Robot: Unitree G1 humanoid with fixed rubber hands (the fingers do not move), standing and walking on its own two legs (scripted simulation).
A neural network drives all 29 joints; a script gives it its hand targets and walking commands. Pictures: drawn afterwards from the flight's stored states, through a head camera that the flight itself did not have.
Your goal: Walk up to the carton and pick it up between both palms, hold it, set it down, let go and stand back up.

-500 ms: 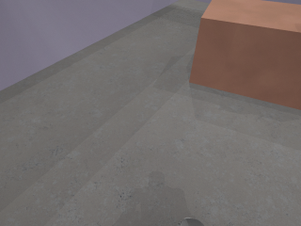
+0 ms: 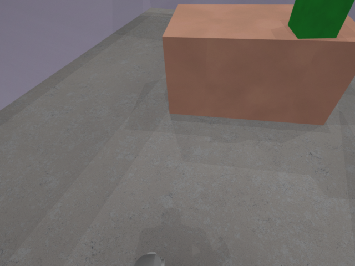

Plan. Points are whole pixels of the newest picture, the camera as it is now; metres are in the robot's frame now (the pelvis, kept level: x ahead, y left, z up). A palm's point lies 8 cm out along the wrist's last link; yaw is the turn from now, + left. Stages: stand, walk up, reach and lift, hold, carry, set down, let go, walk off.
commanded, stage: walk up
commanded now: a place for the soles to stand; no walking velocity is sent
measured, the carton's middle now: (318, 10) +1.47 -0.73 +0.01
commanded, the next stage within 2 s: none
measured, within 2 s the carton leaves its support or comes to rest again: neither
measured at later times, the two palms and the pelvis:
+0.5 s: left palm (125, 172) +0.43 +0.22 -0.12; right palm (297, 254) +0.20 -0.25 -0.11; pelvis +0.29 -0.02 +0.00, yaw -16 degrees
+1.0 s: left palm (180, 129) +0.62 +0.05 -0.12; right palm (324, 147) +0.53 -0.44 -0.11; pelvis +0.54 -0.18 +0.01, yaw -24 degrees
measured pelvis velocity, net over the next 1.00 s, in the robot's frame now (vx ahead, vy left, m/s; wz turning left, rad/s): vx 0.54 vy -0.18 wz -0.42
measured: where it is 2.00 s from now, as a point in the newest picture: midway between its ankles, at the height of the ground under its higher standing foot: (249, 157)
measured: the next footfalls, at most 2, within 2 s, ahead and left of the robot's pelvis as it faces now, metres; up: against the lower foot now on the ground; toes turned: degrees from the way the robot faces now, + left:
left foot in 0.18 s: +0.30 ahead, +0.11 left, +0.00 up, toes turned +0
right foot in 0.66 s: +0.53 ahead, -0.26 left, +0.00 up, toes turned -27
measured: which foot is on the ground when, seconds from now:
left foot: up 0.00-0.16, down 0.18-0.70, up 0.72-1.00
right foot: down 0.00-0.20, up 0.22-0.64, down 0.66-1.00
